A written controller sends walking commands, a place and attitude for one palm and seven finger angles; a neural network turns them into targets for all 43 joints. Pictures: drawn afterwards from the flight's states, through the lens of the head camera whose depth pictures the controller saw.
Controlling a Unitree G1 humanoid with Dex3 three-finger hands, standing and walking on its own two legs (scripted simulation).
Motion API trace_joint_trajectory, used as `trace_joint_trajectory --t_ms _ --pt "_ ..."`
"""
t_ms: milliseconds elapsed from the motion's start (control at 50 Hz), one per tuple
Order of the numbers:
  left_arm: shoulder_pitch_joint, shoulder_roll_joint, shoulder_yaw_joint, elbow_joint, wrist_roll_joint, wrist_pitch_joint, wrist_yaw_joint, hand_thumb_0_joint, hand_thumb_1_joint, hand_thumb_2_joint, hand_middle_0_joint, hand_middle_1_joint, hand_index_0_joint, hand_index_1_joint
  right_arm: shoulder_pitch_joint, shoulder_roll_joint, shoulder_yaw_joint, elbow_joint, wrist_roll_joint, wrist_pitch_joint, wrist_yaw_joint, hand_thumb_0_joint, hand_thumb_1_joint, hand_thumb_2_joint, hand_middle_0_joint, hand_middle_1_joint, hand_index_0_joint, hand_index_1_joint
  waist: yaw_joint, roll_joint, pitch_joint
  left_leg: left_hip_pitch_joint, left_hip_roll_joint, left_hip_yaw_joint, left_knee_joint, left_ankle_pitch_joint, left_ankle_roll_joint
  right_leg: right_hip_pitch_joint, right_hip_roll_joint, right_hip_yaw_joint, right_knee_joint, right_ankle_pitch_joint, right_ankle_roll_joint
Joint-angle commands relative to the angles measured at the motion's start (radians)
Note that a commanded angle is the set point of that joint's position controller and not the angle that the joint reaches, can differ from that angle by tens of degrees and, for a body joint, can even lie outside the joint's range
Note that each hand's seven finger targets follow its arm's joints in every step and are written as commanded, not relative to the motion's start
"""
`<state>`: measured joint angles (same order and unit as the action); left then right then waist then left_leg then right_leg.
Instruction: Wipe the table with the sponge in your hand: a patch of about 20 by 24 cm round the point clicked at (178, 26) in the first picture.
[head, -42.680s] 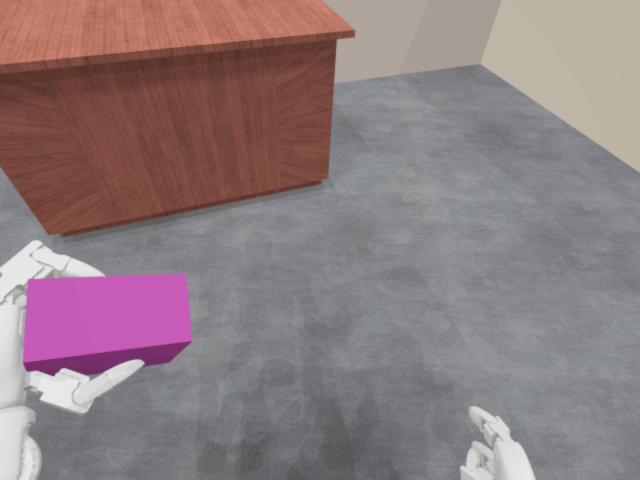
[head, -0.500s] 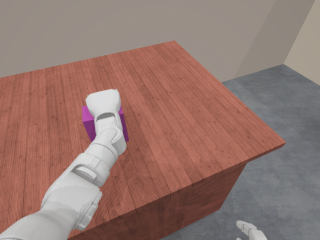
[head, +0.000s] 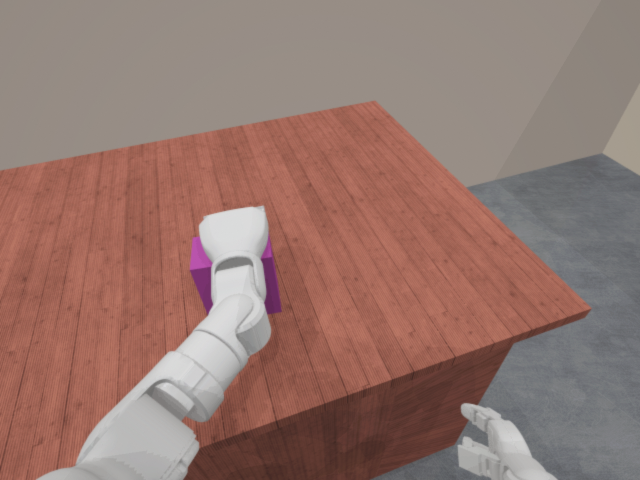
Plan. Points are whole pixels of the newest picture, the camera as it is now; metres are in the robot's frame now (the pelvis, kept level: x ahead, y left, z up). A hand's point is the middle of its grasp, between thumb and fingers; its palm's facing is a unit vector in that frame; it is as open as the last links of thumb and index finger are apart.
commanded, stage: wipe back along the third lane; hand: left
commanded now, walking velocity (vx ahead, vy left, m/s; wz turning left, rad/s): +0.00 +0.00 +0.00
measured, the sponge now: (241, 285) +0.38 +0.16 +0.04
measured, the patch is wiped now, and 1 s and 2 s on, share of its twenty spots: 0.85 0.85 0.90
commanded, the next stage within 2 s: slide back across to the middle lane in 0.60 s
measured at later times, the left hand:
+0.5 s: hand (255, 290) +0.33 +0.12 +0.09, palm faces +0.06 -0.06 -1.00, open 10.5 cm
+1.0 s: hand (254, 307) +0.30 +0.12 +0.09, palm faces +0.09 -0.16 -0.98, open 10.5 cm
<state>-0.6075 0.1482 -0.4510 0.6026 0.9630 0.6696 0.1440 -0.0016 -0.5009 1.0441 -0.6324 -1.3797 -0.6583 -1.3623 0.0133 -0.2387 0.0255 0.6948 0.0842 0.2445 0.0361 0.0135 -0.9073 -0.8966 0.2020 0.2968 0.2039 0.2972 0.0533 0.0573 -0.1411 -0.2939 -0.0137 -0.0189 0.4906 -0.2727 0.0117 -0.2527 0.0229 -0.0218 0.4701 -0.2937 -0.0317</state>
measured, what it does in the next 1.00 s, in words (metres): stands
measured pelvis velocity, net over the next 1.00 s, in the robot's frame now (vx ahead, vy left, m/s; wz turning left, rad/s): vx -0.02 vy -0.03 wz -0.03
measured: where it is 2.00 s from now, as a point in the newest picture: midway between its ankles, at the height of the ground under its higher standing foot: outside the picture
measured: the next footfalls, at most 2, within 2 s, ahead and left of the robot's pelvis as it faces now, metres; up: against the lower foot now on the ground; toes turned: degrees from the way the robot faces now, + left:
none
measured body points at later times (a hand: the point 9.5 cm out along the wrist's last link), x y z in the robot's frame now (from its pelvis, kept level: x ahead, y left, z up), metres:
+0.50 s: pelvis -0.02 -0.01 +0.00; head -0.06 -0.05 +0.45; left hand +0.32 +0.12 +0.14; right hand +0.21 -0.22 -0.08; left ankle -0.02 +0.11 -0.74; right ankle -0.04 -0.10 -0.74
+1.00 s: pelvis -0.02 -0.03 +0.00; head -0.07 -0.07 +0.45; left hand +0.29 +0.12 +0.15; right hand +0.22 -0.23 -0.07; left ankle -0.02 +0.11 -0.74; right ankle -0.04 -0.10 -0.74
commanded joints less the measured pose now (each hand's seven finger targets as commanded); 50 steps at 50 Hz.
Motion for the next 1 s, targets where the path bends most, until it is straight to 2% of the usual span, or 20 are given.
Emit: trace_joint_trajectory --t_ms 0,100,160,200,260,300,360,420,460,500,640,680,700,740,780,800,820,880,900,980 --pt "-0.251 -0.03 0.006 -0.167 -0.029 -0.014 -0.031 0.0 0.1 1.3 -1.2 -1.6 -1.2 -1.6 -0.21 -0.099 -0.034 -0.17 0.004 -0.049 0.009 0.0 -0.9 -0.9 0.2 0.3 0.2 0.3 -0.017 -0.141 -0.232 0.127 0.005 0.014 -0.006 0.382 0.03 0.101 -0.004 0.003 -0.006 0.51 -0.047" --pt "-0.202 0.016 0.051 -0.192 -0.037 0.001 -0.019 0.0 0.1 1.3 -1.2 -1.6 -1.2 -1.6 -0.231 -0.103 -0.031 -0.167 0.007 -0.055 0.008 0.0 -0.9 -0.9 0.2 0.3 0.2 0.3 0.001 -0.161 -0.2 0.109 0.001 0.017 -0.029 0.317 0.029 0.105 -0.001 0.015 -0.026 0.439 -0.043" --pt "-0.157 -0.014 0.016 -0.185 -0.038 0.015 -0.016 0.0 0.1 1.3 -1.2 -1.6 -1.2 -1.6 -0.233 -0.102 -0.029 -0.165 0.011 -0.06 0.013 0.0 -0.9 -0.9 0.2 0.3 0.2 0.3 0.001 -0.149 -0.171 0.112 -0.001 0.024 -0.034 0.287 0.029 0.09 -0.001 0.008 -0.032 0.397 -0.039" --pt "-0.166 0.033 0.068 -0.206 -0.047 0.012 -0.013 0.0 0.1 1.3 -1.2 -1.6 -1.2 -1.6 -0.245 -0.104 -0.03 -0.165 0.01 -0.063 0.012 0.0 -0.9 -0.9 0.2 0.3 0.2 0.3 0.01 -0.157 -0.174 0.107 0.0 0.019 -0.04 0.277 0.028 0.098 0.0 0.022 -0.039 0.384 -0.041" --pt "-0.094 -0.024 0.01 -0.237 -0.048 0.016 -0.011 0.0 0.1 1.3 -1.2 -1.6 -1.2 -1.6 -0.252 -0.098 -0.031 -0.179 0.012 -0.065 0.023 0.0 -0.9 -0.9 0.2 0.3 0.2 0.3 0.012 -0.143 -0.179 0.121 -0.003 0.029 -0.037 0.277 0.029 0.104 0.001 0.014 -0.035 0.382 -0.038" --pt "-0.072 0.01 0.045 -0.261 -0.055 0.015 -0.013 0.0 0.1 1.3 -1.2 -1.6 -1.2 -1.6 -0.264 -0.099 -0.031 -0.184 0.013 -0.066 0.026 0.0 -0.9 -0.9 0.2 0.3 0.2 0.3 0.02 -0.155 -0.174 0.111 -0.004 0.023 -0.042 0.267 0.03 0.113 0.001 0.026 -0.043 0.372 -0.039" --pt "-0.047 -0.024 -0.003 -0.28 -0.043 0.021 -0.013 0.0 0.1 1.3 -1.2 -1.6 -1.2 -1.6 -0.269 -0.096 -0.031 -0.187 0.016 -0.066 0.032 0.0 -0.9 -0.9 0.2 0.3 0.2 0.3 0.012 -0.149 -0.145 0.117 -0.006 0.033 -0.042 0.242 0.031 0.094 0.002 0.027 -0.05 0.335 -0.035" --pt "0.004 0.006 0.023 -0.315 -0.043 0.026 -0.012 0.0 0.1 1.3 -1.2 -1.6 -1.2 -1.6 -0.283 -0.1 -0.032 -0.19 0.015 -0.064 0.036 0.0 -0.9 -0.9 0.2 0.3 0.2 0.3 0.021 -0.172 -0.139 0.118 -0.005 0.032 -0.047 0.243 0.03 0.106 0.004 0.032 -0.049 0.332 -0.035" --pt "-0.015 -0.031 -0.02 -0.326 -0.039 0.031 -0.017 0.0 0.1 1.3 -1.2 -1.6 -1.2 -1.6 -0.295 -0.094 -0.028 -0.191 0.019 -0.066 0.04 0.0 -0.9 -0.9 0.2 0.3 0.2 0.3 0.012 -0.148 -0.098 0.121 -0.003 0.03 -0.05 0.222 0.029 0.072 0.005 0.028 -0.057 0.288 -0.036" --pt "0.002 -0.013 0.001 -0.353 -0.038 0.032 -0.02 0.0 0.1 1.3 -1.2 -1.6 -1.2 -1.6 -0.3 -0.096 -0.03 -0.195 0.017 -0.07 0.045 0.0 -0.9 -0.9 0.2 0.3 0.2 0.3 0.022 -0.154 -0.106 0.118 -0.005 0.021 -0.053 0.219 0.03 0.079 0.01 0.038 -0.057 0.281 -0.041" --pt "0.042 -0.051 -0.044 -0.393 -0.038 0.03 -0.02 0.0 0.1 1.3 -1.2 -1.6 -1.2 -1.6 -0.311 -0.089 -0.03 -0.2 0.018 -0.072 0.056 0.0 -0.9 -0.9 0.2 0.3 0.2 0.3 0.018 -0.154 -0.098 0.129 -0.006 0.03 -0.042 0.21 0.033 0.073 0.009 0.033 -0.051 0.268 -0.038" --pt "0.047 -0.031 -0.031 -0.389 -0.034 0.029 -0.023 0.0 0.1 1.3 -1.2 -1.6 -1.2 -1.6 -0.312 -0.092 -0.03 -0.191 0.018 -0.071 0.054 0.0 -0.9 -0.9 0.2 0.3 0.2 0.3 0.016 -0.172 -0.08 0.124 -0.006 0.03 -0.044 0.196 0.03 0.065 0.008 0.049 -0.064 0.249 -0.036" --pt "0.024 0.017 0.017 -0.432 -0.04 0.02 -0.021 0.0 0.1 1.3 -1.2 -1.6 -1.2 -1.6 -0.316 -0.096 -0.031 -0.197 0.015 -0.071 0.049 0.0 -0.9 -0.9 0.2 0.3 0.2 0.3 0.026 -0.161 -0.094 0.128 -0.007 0.023 -0.052 0.19 0.031 0.073 0.012 0.06 -0.07 0.236 -0.039" --pt "0.002 0.03 0.018 -0.43 -0.036 0.015 -0.013 0.0 0.1 1.3 -1.2 -1.6 -1.2 -1.6 -0.316 -0.091 -0.028 -0.194 0.016 -0.081 0.043 0.0 -0.9 -0.9 0.2 0.3 0.2 0.3 0.024 -0.168 -0.104 0.131 -0.01 0.032 -0.047 0.191 0.034 0.085 0.006 0.057 -0.064 0.243 -0.035" --pt "0.047 0.054 0.041 -0.47 -0.027 0.012 -0.014 0.0 0.1 1.3 -1.2 -1.6 -1.2 -1.6 -0.323 -0.09 -0.028 -0.196 0.013 -0.083 0.042 0.0 -0.9 -0.9 0.2 0.3 0.2 0.3 0.037 -0.144 -0.125 0.143 -0.012 0.033 -0.044 0.223 0.032 0.109 0.004 0.064 -0.055 0.286 -0.039" --pt "0.071 0.098 0.089 -0.516 -0.033 0.006 -0.014 0.0 0.1 1.3 -1.2 -1.6 -1.2 -1.6 -0.329 -0.093 -0.028 -0.206 0.01 -0.084 0.04 0.0 -0.9 -0.9 0.2 0.3 0.2 0.3 0.051 -0.137 -0.141 0.143 -0.015 0.023 -0.049 0.235 0.033 0.132 0.009 0.077 -0.057 0.308 -0.043" --pt "0.084 0.069 0.051 -0.527 -0.028 0.006 -0.016 0.0 0.1 1.3 -1.2 -1.6 -1.2 -1.6 -0.33 -0.089 -0.026 -0.208 0.01 -0.085 0.04 0.0 -0.9 -0.9 0.2 0.3 0.2 0.3 0.042 -0.132 -0.14 0.152 -0.014 0.033 -0.043 0.253 0.035 0.138 0.003 0.068 -0.047 0.335 -0.039" --pt "0.099 0.097 0.059 -0.565 -0.014 0.005 -0.031 0.0 0.1 1.3 -1.2 -1.6 -1.2 -1.6 -0.325 -0.091 -0.024 -0.207 0.01 -0.084 0.034 0.0 -0.9 -0.9 0.2 0.3 0.2 0.3 0.035 -0.133 -0.104 0.154 -0.012 0.028 -0.046 0.252 0.035 0.121 0.005 0.088 -0.065 0.322 -0.039" --pt "0.094 0.141 0.104 -0.588 -0.016 -0.001 -0.035 0.0 0.1 1.3 -1.2 -1.6 -1.2 -1.6 -0.327 -0.095 -0.024 -0.21 0.008 -0.084 0.029 0.0 -0.9 -0.9 0.2 0.3 0.2 0.3 0.039 -0.12 -0.094 0.152 -0.012 0.018 -0.054 0.239 0.035 0.115 0.009 0.103 -0.075 0.294 -0.044" --pt "0.158 0.18 0.129 -0.654 -0.009 -0.017 -0.044 0.0 0.1 1.3 -1.2 -1.6 -1.2 -1.6 -0.323 -0.093 -0.022 -0.215 0.004 -0.096 0.019 0.0 -0.9 -0.9 0.2 0.3 0.2 0.3 0.046 -0.127 -0.117 0.171 -0.017 0.03 -0.046 0.268 0.039 0.149 0.005 0.112 -0.072 0.347 -0.039"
